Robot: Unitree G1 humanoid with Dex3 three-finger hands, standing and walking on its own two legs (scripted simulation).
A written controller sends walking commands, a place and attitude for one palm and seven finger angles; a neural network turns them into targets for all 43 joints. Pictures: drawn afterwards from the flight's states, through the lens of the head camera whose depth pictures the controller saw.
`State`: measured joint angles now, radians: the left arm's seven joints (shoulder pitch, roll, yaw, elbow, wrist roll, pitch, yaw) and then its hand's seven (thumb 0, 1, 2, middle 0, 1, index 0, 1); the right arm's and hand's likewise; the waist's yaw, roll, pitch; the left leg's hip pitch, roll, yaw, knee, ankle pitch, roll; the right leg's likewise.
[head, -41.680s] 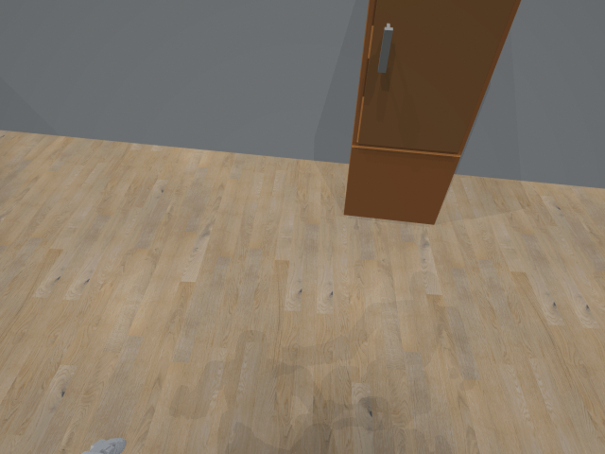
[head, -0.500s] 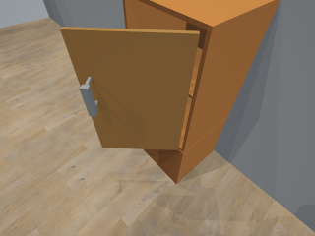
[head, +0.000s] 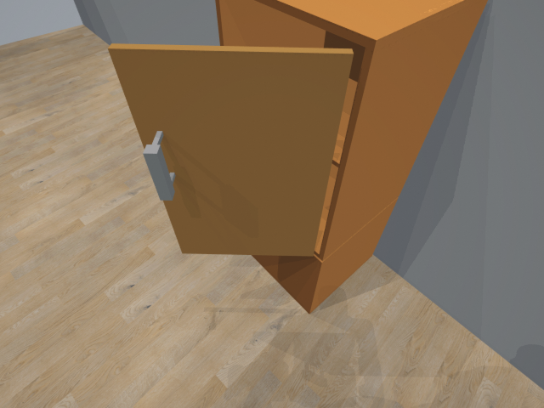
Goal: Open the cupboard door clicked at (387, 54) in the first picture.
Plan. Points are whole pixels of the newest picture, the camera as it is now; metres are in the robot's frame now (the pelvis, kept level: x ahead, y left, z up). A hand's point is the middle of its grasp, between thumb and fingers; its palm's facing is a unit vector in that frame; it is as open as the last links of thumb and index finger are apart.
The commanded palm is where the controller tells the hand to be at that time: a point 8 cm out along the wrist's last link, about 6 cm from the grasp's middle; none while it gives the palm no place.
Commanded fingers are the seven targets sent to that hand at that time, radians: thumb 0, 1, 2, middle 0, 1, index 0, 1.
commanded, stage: raise the hand with hooked fingers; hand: left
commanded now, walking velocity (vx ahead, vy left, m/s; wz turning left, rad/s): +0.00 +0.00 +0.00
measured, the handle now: (163, 166) +0.53 +0.26 +0.03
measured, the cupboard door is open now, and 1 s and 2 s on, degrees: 47 47 47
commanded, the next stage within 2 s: none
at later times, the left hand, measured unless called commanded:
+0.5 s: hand out of the picture +0.12 +0.22 -0.04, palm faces +0.19 -0.98 -0.05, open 9.3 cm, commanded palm +0.13 +0.26 -0.03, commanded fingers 0.00 0.25 0.62 -0.25 -0.72 -0.25 -0.72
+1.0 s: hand (108, 350) +0.19 +0.25 -0.01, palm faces +0.04 -1.00 -0.06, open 12.3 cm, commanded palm +0.17 +0.30 +0.01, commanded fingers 0.00 -0.34 0.37 -0.29 -1.10 -0.29 -1.10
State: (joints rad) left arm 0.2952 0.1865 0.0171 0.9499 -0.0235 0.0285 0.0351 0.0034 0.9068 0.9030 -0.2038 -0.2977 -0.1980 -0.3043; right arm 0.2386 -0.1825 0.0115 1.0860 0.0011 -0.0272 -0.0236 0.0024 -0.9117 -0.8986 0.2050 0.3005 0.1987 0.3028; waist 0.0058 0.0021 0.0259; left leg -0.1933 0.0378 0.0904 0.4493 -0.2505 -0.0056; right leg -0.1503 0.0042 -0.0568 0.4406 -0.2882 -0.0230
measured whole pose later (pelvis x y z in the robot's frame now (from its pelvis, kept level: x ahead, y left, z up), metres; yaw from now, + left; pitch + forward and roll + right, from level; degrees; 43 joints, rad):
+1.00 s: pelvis -0.04 +0.01 -0.06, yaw +2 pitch +11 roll -2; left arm 0.22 0.30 0.28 0.17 -0.32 -0.34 -0.38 0.00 -0.11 0.47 -0.27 -0.95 -0.27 -0.96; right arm 0.28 -0.28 0.00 0.61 0.04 -0.24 -0.08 0.01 -0.91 -0.90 0.21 0.30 0.20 0.30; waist 0.00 0.03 -0.08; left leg -0.75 0.04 0.03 0.98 -0.42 0.02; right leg -0.67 -0.02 -0.11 0.94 -0.46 -0.02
